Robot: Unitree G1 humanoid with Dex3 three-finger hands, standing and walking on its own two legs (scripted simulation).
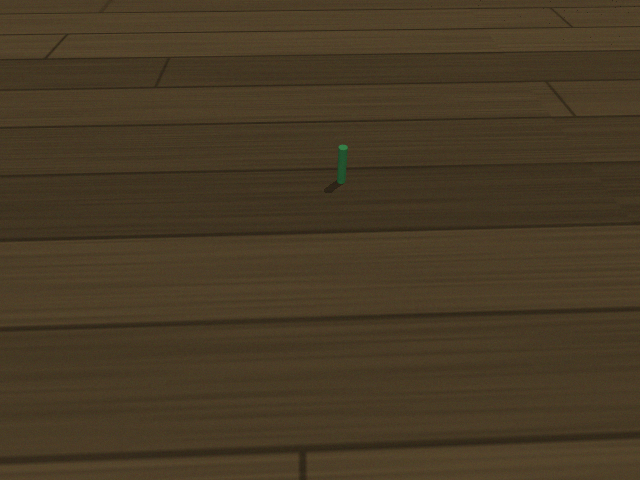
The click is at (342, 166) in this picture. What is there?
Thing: slim round
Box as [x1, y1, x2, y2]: [337, 145, 347, 183]
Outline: 340,145 338,148 337,182 343,183 345,179 347,147 345,145
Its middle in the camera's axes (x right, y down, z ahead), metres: +0.11 -0.34 +1.82
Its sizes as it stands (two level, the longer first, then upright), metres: 0.041 0.041 0.198
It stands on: the floor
